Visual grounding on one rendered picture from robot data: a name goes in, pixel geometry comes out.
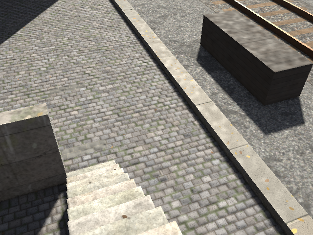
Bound stairs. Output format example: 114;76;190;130
66;160;183;235

